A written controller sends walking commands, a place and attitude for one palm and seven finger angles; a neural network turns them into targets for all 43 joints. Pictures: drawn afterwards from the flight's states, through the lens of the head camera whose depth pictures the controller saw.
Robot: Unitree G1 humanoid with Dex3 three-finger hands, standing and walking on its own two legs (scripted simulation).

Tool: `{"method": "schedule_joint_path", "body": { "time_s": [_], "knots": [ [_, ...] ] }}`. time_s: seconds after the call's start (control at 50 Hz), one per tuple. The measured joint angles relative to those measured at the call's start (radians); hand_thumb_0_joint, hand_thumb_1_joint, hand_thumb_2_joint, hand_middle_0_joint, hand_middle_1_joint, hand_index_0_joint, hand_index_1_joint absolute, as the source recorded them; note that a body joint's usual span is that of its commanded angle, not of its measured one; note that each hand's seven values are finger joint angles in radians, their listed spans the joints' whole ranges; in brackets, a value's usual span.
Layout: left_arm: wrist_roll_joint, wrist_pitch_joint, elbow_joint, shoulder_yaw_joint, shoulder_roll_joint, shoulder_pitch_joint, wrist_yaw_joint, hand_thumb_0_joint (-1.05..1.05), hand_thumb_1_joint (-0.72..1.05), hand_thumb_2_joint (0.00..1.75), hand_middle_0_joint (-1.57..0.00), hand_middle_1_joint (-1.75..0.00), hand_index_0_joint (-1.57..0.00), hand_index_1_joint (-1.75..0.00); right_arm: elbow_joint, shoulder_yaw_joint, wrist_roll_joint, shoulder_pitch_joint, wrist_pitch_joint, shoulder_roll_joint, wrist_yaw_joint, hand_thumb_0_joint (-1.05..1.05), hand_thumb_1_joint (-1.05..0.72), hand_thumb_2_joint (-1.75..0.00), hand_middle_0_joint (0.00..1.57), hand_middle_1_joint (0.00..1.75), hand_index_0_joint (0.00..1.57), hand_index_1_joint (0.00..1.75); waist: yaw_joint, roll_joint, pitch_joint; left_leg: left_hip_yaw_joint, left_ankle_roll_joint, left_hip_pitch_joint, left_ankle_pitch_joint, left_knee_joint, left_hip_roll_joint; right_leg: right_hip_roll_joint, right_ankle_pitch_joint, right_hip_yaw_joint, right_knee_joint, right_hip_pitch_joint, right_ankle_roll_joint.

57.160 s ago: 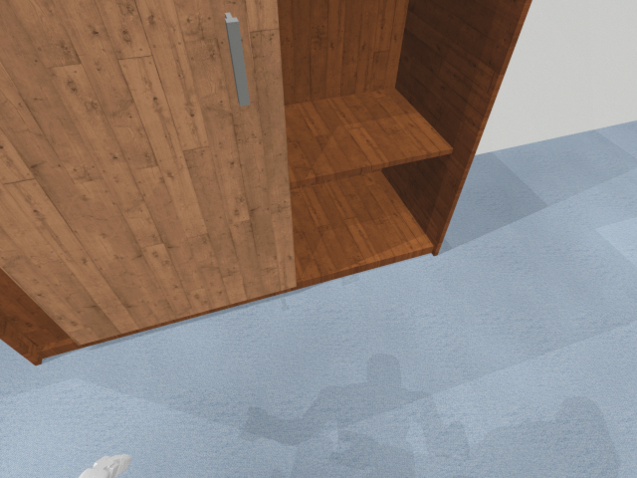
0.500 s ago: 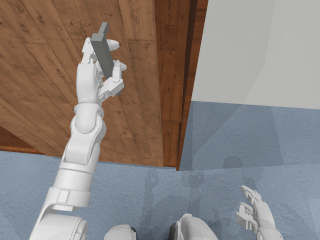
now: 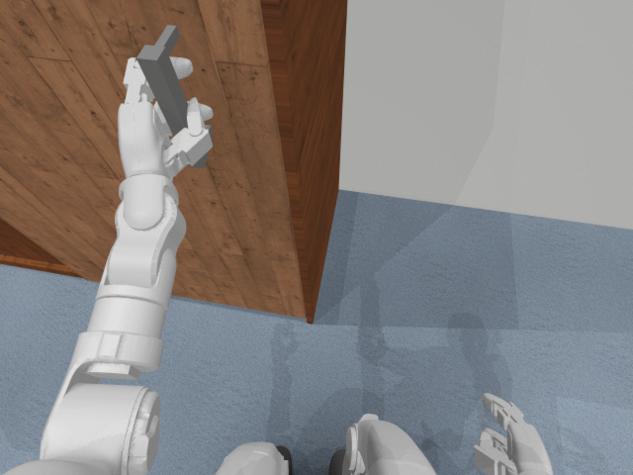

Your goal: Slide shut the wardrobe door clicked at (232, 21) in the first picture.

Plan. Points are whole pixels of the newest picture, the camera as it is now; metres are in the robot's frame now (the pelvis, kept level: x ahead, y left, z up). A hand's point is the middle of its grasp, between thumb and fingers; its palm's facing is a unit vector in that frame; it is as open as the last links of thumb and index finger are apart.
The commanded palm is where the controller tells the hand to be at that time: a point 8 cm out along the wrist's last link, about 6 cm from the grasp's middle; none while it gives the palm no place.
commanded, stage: stop walking and hold the door there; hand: left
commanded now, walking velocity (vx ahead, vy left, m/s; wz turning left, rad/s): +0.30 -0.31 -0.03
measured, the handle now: (184, 103) +0.48 +0.23 +0.14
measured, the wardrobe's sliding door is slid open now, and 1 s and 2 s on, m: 0.00 0.00 0.00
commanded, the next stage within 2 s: none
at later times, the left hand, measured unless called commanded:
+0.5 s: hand (191, 132) +0.44 +0.21 +0.14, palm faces +0.46 -0.82 -0.34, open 6.2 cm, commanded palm +0.39 +0.25 +0.14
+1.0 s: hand (196, 131) +0.44 +0.20 +0.14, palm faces +0.46 -0.85 -0.27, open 5.9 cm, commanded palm +0.40 +0.23 +0.14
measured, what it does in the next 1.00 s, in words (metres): steps to the right: right foot, then left foot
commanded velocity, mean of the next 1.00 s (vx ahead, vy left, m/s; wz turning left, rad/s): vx -0.02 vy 0.09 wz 0.00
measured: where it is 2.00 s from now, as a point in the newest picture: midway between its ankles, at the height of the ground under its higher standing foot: outside the picture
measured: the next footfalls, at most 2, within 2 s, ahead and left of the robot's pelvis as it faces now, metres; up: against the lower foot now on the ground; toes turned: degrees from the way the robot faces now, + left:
right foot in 0.26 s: +0.15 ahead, -0.30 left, +0.00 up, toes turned -6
left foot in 0.52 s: +0.15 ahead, -0.02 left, +0.00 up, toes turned -3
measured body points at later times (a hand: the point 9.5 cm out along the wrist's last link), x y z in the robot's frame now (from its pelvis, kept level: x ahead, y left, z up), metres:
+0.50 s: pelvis +0.05 -0.10 -0.01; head +0.09 -0.12 +0.44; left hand +0.41 +0.25 +0.16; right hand +0.19 -0.41 -0.11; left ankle +0.09 -0.01 -0.72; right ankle +0.11 -0.30 -0.74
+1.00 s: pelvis +0.05 -0.09 +0.00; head +0.04 -0.10 +0.45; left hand +0.41 +0.24 +0.16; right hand +0.09 -0.37 -0.11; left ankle +0.11 -0.01 -0.73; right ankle +0.02 -0.22 -0.73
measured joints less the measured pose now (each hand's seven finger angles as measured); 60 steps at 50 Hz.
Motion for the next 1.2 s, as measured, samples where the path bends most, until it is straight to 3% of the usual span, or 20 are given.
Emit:
{"method": "schedule_joint_path", "body": {
  "time_s": [0.04,0.12,0.22,0.26,0.28,0.32,0.38,0.42,0.48,0.52,0.54,0.56,0.62,0.68,0.78,0.82,0.86,0.92,1.02,1.2],
  "knots": [
    [0.002,0.019,-0.001,0.009,-0.003,-0.009,-0.019,0.0,0.77,0.85,-0.36,-1.4,-0.14,-1.36,0.004,-0.003,0.004,-0.009,-0.003,-0.006,0.014,0.01,-0.9,-0.9,0.2,0.3,0.2,0.3,0.006,0.02,0.007,-0.033,-0.024,0.001,-0.021,0.015,0.038,-0.033,-0.029,0.044,0.106,-0.041,-0.006],
    [0.033,0.021,0.001,0.032,0.017,0.003,-0.058,0.0,0.77,0.86,-0.36,-1.4,-0.15,-1.35,0.008,0.003,0.015,-0.011,-0.013,0.012,0.033,0.01,-0.9,-0.9,0.2,0.3,0.2,0.3,0.061,0.033,-0.007,-0.045,-0.071,0.025,-0.048,0.022,0.13,-0.147,-0.01,0.076,0.097,-0.07,0.006],
    [0.075,-0.029,0.051,0.106,0.174,0.107,-0.114,-0.07,0.67,0.85,-0.4,-1.4,-0.22,-1.35,-0.021,0.029,0.022,-0.006,-0.02,0.039,0.033,0.01,-0.9,-0.9,0.2,0.3,0.2,0.3,0.058,0.069,-0.065,-0.042,-0.115,0.047,-0.115,0.087,0.256,-0.198,0.062,0.009,-0.209,0.039,0.013],
    [0.09,-0.027,0.086,0.148,0.237,0.122,-0.126,-0.09,0.63,0.85,-0.41,-1.4,-0.24,-1.35,-0.027,0.042,0.025,0.005,-0.036,0.047,0.03,0.01,-0.9,-0.9,0.2,0.3,0.2,0.3,0.042,0.043,-0.088,-0.055,-0.101,0.021,-0.164,0.189,0.263,-0.205,0.2,0.003,-0.397,0.135,0.011],
    [0.1,-0.034,0.104,0.185,0.25,0.134,-0.122,-0.1,0.62,0.85,-0.42,-1.4,-0.25,-1.34,-0.017,0.045,0.024,-0.009,-0.04,0.033,0.025,0.01,-0.9,-0.9,0.2,0.3,0.2,0.3,0.023,0.061,-0.085,-0.088,-0.074,-0.003,-0.188,0.258,0.274,-0.194,0.185,-0.005,-0.395,0.148,0.036],
    [0.106,-0.046,0.131,0.258,0.242,0.172,-0.108,-0.12,0.61,0.85,-0.43,-1.4,-0.25,-1.34,0.014,0.033,0.018,-0.049,-0.04,-0.015,0.003,0.01,-0.9,-0.9,0.2,0.3,0.2,0.3,-0.022,0.112,-0.066,-0.166,-0.038,-0.064,-0.254,0.413,0.219,-0.184,0.14,-0.013,-0.357,0.149,0.066],
    [0.105,-0.058,0.162,0.326,0.239,0.228,-0.118,-0.13,0.58,0.84,-0.44,-1.39,-0.29,-1.35,0.043,0.01,0.011,-0.071,-0.035,-0.072,-0.032,0.01,-0.9,-0.9,0.2,0.3,0.2,0.3,-0.04,0.104,-0.079,-0.136,-0.02,-0.161,-0.298,0.566,0.059,-0.214,0.16,0.04,-0.394,0.131,0.083],
    [0.116,-0.076,0.178,0.349,0.245,0.245,-0.127,-0.14,0.57,0.84,-0.44,-1.38,-0.33,-1.36,0.052,0.001,0.008,-0.063,-0.035,-0.094,-0.046,0.01,-0.9,-0.9,0.2,0.3,0.2,0.3,-0.059,0.079,-0.089,-0.097,-0.01,-0.19,-0.307,0.515,-0.009,-0.237,0.184,0.055,-0.43,0.134,0.084],
    [0.135,-0.108,0.192,0.361,0.26,0.266,-0.137,-0.14,0.55,0.84,-0.44,-1.38,-0.37,-1.38,0.057,-0.003,0.007,-0.032,-0.034,-0.113,-0.058,0.01,-0.9,-0.9,0.2,0.3,0.2,0.3,-0.094,0.046,-0.117,-0.06,0.001,-0.182,-0.266,0.326,-0.053,-0.255,0.204,0.049,-0.466,0.143,0.092],
    [0.138,-0.109,0.18,0.348,0.262,0.269,-0.13,-0.14,0.54,0.84,-0.45,-1.39,-0.39,-1.38,0.057,-0.008,0.009,-0.002,-0.031,-0.121,-0.063,0.01,-0.9,-0.9,0.2,0.3,0.2,0.3,-0.104,0.031,-0.14,-0.049,0.001,-0.139,-0.16,0.163,-0.055,-0.251,0.202,0.046,-0.458,0.139,0.098],
    [0.137,-0.107,0.172,0.34,0.262,0.266,-0.124,-0.14,0.54,0.84,-0.45,-1.39,-0.39,-1.38,0.057,-0.012,0.009,0.011,-0.03,-0.121,-0.067,0.01,-0.9,-0.9,0.2,0.3,0.2,0.3,-0.104,0.021,-0.146,-0.043,0.009,-0.124,-0.046,0.117,-0.053,-0.249,0.193,0.049,-0.438,0.133,0.097],
    [0.133,-0.105,0.164,0.332,0.262,0.263,-0.116,-0.13,0.55,0.84,-0.45,-1.39,-0.39,-1.38,0.058,-0.016,0.01,0.02,-0.029,-0.115,-0.071,0.01,-0.9,-0.9,0.2,0.3,0.2,0.3,-0.097,0.002,-0.145,-0.026,0.025,-0.117,0.017,0.114,-0.055,-0.252,0.17,0.059,-0.407,0.123,0.073],
    [0.126,-0.085,0.155,0.318,0.249,0.278,-0.082,-0.11,0.59,0.84,-0.45,-1.4,-0.35,-1.37,0.048,-0.017,0.011,0.062,-0.041,-0.084,-0.075,0.01,-0.9,-0.9,0.19,0.3,0.19,0.3,-0.081,-0.014,-0.171,0.008,0.056,-0.102,0.001,0.109,-0.039,-0.21,-0.032,0.076,-0.159,0.05,0.012],
    [0.128,-0.074,0.164,0.313,0.249,0.3,-0.071,-0.1,0.63,0.83,-0.45,-1.4,-0.32,-1.37,0.052,0.007,0.01,0.11,-0.061,-0.041,-0.08,0.01,-0.9,-0.9,0.19,0.3,0.19,0.3,-0.101,-0.01,-0.21,0.001,0.058,-0.094,0.022,0.053,-0.026,-0.17,-0.041,0.041,-0.027,0.042,0.002],
    [0.115,-0.059,0.171,0.32,0.28,0.329,-0.067,-0.1,0.63,0.8,-0.45,-1.4,-0.33,-1.37,0.064,0.06,0.005,0.171,-0.087,0.011,-0.075,0.01,-0.9,-0.9,0.2,0.3,0.2,0.3,-0.089,-0.022,-0.249,0.03,0.043,-0.103,0.044,0.018,-0.013,-0.157,-0.029,-0.03,-0.359,0.204,-0.003],
    [0.111,-0.058,0.181,0.336,0.289,0.331,-0.065,-0.11,0.63,0.8,-0.45,-1.4,-0.33,-1.37,0.074,0.074,-0.001,0.17,-0.096,0.014,-0.069,0.01,-0.9,-0.9,0.2,0.3,0.2,0.3,-0.094,-0.008,-0.237,0.034,0.038,-0.114,0.036,0.038,-0.005,-0.144,0.082,-0.03,-0.47,0.249,-0.013],
    [0.109,-0.061,0.2,0.352,0.283,0.335,-0.066,-0.12,0.63,0.79,-0.45,-1.4,-0.34,-1.37,0.089,0.075,-0.007,0.167,-0.097,0.006,-0.066,0.01,-0.9,-0.9,0.2,0.3,0.2,0.3,-0.108,0.027,-0.225,0.017,0.032,-0.113,0.029,0.042,0.008,-0.126,0.112,-0.04,-0.501,0.268,-0.015],
    [0.104,-0.071,0.219,0.358,0.279,0.34,-0.073,-0.12,0.62,0.79,-0.45,-1.4,-0.37,-1.38,0.102,0.066,-0.005,0.175,-0.094,-0.005,-0.064,0.01,-0.9,-0.9,0.2,0.3,0.2,0.3,-0.092,0.038,-0.235,-0.001,0.026,-0.11,0.02,0.036,-0.001,-0.116,0.107,-0.026,-0.513,0.269,-0.015],
    [0.107,-0.084,0.228,0.358,0.277,0.348,-0.075,-0.11,0.61,0.82,-0.45,-1.4,-0.39,-1.39,0.111,0.051,-0.002,0.166,-0.09,-0.028,-0.072,0.01,-0.9,-0.9,0.2,0.3,0.2,0.3,-0.087,0.021,-0.253,0.003,0.038,-0.086,0.037,0.013,-0.008,-0.118,0.098,-0.013,-0.51,0.277,-0.013],
    [0.1,-0.074,0.229,0.353,0.293,0.352,-0.066,-0.11,0.62,0.81,-0.45,-1.4,-0.37,-1.39,0.067,0.044,0.003,0.122,-0.103,-0.047,-0.084,0.01,-0.9,-0.9,0.2,0.3,0.2,0.3,-0.076,0.007,-0.26,0.0,0.023,-0.072,0.053,-0.025,-0.005,-0.112,0.105,-0.016,-0.536,0.287,-0.024]
  ]
}}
